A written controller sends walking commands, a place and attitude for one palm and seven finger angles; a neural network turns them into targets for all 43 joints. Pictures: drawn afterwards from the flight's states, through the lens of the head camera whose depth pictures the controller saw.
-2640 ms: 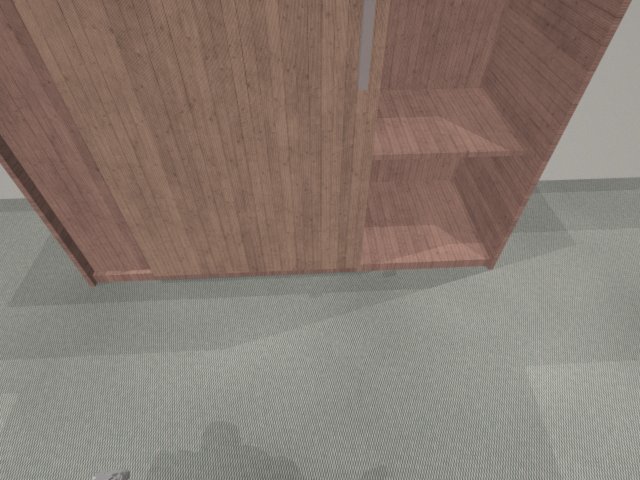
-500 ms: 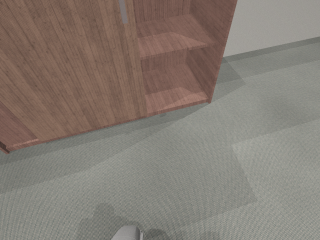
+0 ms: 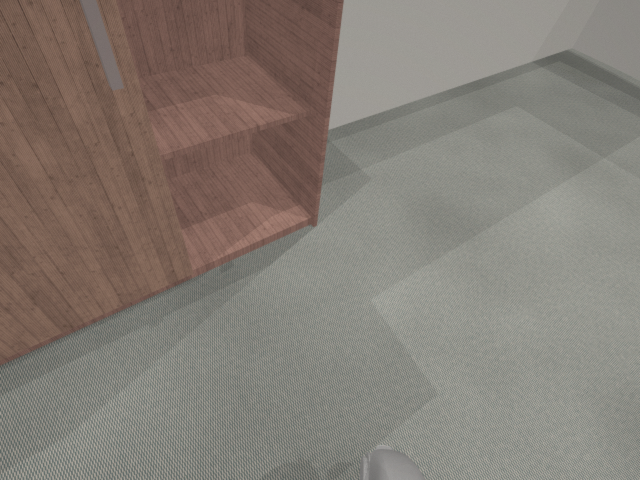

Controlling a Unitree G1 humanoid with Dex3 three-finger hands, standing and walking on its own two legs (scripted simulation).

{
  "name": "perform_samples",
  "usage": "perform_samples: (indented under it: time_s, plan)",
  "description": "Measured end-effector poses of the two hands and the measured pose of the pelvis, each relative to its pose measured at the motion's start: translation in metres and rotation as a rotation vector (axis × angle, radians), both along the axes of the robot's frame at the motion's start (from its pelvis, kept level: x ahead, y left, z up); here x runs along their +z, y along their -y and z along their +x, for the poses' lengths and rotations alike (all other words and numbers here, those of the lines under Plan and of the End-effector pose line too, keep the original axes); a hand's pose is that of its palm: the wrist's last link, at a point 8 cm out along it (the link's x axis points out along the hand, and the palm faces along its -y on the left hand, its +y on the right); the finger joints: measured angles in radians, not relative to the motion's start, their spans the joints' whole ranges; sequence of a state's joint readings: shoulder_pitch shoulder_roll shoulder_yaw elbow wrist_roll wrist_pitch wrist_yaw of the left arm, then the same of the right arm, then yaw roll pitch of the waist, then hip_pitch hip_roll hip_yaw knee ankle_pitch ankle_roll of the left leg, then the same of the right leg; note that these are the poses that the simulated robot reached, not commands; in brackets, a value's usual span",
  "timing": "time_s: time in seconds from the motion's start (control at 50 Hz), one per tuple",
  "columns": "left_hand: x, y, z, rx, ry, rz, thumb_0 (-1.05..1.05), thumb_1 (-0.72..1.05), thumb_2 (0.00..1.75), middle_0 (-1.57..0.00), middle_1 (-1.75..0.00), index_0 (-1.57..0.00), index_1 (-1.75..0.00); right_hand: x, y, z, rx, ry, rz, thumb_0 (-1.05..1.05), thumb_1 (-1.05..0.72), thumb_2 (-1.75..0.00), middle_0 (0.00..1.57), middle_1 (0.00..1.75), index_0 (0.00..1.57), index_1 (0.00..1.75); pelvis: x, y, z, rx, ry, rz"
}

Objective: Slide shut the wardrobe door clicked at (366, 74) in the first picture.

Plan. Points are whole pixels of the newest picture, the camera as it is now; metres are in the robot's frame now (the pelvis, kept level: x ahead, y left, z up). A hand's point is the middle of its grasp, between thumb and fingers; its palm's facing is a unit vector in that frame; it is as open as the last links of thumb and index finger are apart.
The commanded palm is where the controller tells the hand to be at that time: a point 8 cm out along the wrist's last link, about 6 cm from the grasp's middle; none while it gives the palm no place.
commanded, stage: walk to a spot facing it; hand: left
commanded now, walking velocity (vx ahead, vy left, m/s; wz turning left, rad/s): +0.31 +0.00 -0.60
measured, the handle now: (97, 33) +0.80 +0.49 +0.14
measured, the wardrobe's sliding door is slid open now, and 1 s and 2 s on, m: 0.54 0.54 0.54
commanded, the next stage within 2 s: turn to face it in 0.44 s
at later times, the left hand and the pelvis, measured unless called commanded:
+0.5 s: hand (262, 357) +0.34 +0.11 -0.17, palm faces -0.26 -0.95 -0.19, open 7.3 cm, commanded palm none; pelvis +0.21 -0.06 -0.01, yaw -15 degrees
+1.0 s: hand (277, 292) +0.47 +0.10 -0.17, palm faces -0.15 -0.97 -0.18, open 7.4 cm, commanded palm none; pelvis +0.35 -0.06 +0.00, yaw -10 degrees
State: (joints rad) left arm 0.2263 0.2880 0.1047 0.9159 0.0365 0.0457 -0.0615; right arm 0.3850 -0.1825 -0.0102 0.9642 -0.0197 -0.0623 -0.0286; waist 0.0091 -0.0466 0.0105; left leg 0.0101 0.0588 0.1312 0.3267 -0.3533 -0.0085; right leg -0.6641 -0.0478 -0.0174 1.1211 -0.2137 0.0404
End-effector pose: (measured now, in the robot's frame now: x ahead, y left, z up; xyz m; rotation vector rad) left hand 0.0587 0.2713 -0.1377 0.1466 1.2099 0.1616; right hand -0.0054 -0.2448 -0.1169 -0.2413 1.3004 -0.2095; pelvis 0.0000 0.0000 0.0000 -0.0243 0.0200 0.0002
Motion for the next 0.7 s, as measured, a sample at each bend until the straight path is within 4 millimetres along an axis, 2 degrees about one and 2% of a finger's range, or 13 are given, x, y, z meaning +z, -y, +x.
perform_samples:
  time_s: [0.08,0.16,0.2,0.24,0.3,0.4,0.48,0.56,0.64,0.7]
  plan:
    - [-0.007,0.028,0.078,-0.121,0.018,-0.026,0.01,0.91,0.9,-0.19,-0.3,-0.2,-0.3,-0.008,-0.006,-0.031,-0.117,-0.123,0.026,0.0,-0.91,-0.9,0.2,0.29,0.21,0.3,-0.007,0.008,0.03,-0.061,0.007,-0.005]
    - [-0.018,0.071,0.166,-0.247,0.073,-0.046,0.01,0.91,0.9,-0.19,-0.3,-0.2,-0.3,-0.019,-0.007,-0.053,-0.243,-0.257,0.062,0.0,-0.91,-0.9,0.2,0.29,0.21,0.3,-0.021,0.024,0.067,-0.122,0.01,-0.006]
    - [-0.025,0.092,0.204,-0.291,0.126,-0.046,0.01,0.91,0.9,-0.19,-0.3,-0.2,-0.3,-0.027,-0.003,-0.055,-0.296,-0.312,0.082,0.0,-0.91,-0.9,0.2,0.29,0.21,0.3,-0.032,0.038,0.089,-0.143,0.018,0.009]
    - [-0.027,0.107,0.229,-0.309,0.16,-0.045,0.01,0.91,0.9,-0.19,-0.3,-0.2,-0.3,-0.032,0.005,-0.044,-0.334,-0.327,0.088,0.0,-0.91,-0.9,0.2,0.3,0.21,0.3,-0.037,0.046,0.103,-0.165,0.028,0.01]
    - [-0.022,0.12,0.247,-0.325,0.137,-0.038,0.0,0.91,0.9,-0.19,-0.3,-0.2,-0.3,-0.033,0.021,0.002,-0.343,-0.249,0.077,0.01,-0.91,-0.9,0.2,0.29,0.21,0.3,-0.029,0.053,0.124,-0.186,0.039,0.0]
    - [-0.012,0.126,0.26,-0.344,0.056,-0.023,0.0,0.91,0.9,-0.2,-0.3,-0.2,-0.3,-0.025,0.046,0.108,-0.314,-0.025,0.056,0.01,-0.91,-0.9,0.2,0.29,0.2,0.3,-0.013,0.058,0.163,-0.229,0.023,0.004]
    - [-0.006,0.115,0.278,-0.322,0.029,-0.01,0.0,0.92,0.9,-0.2,-0.3,-0.21,-0.3,-0.016,0.053,0.186,-0.281,0.113,0.054,0.0,-0.91,-0.9,0.2,0.29,0.2,0.3,-0.007,0.057,0.198,-0.26,0.012,0.003]
    - [-0.008,0.099,0.297,-0.292,0.007,-0.01,0.0,0.92,0.9,-0.2,-0.3,-0.21,-0.3,-0.009,0.052,0.256,-0.242,0.201,0.046,0.0,-0.91,-0.9,0.2,0.29,0.2,0.3,-0.007,0.051,0.236,-0.288,0.012,-0.004]
    - [-0.022,0.081,0.319,-0.259,-0.032,-0.007,0.0,0.91,0.9,-0.2,-0.3,-0.21,-0.3,-0.008,0.046,0.312,-0.213,0.26,0.013,0.0,-0.91,-0.9,0.2,0.29,0.2,0.3,-0.015,0.041,0.277,-0.305,0.021,-0.011]
    - [-0.024,0.075,0.334,-0.267,-0.073,0.005,0.0,0.91,0.9,-0.19,-0.3,-0.2,-0.3,-0.004,0.038,0.331,-0.22,0.263,0.011,0.0,-0.91,-0.9,0.2,0.29,0.2,0.3,-0.012,0.038,0.3,-0.322,0.033,-0.007]
